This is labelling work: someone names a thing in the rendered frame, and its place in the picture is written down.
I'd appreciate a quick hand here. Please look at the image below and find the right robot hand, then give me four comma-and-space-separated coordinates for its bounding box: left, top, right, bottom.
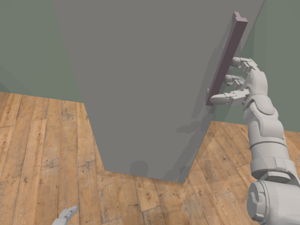
210, 57, 268, 107

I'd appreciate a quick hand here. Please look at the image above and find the fridge door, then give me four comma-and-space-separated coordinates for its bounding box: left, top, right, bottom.
51, 0, 264, 183

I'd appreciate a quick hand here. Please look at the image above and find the left robot hand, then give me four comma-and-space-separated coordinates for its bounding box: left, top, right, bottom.
52, 206, 78, 225

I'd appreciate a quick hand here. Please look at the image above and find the right robot upper arm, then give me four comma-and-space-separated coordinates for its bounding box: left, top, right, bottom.
247, 180, 300, 225

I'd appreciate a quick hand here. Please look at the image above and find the handle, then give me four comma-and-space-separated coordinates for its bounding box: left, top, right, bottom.
205, 12, 248, 106

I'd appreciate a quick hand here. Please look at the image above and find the right robot forearm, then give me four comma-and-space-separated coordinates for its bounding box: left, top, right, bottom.
243, 95, 300, 188

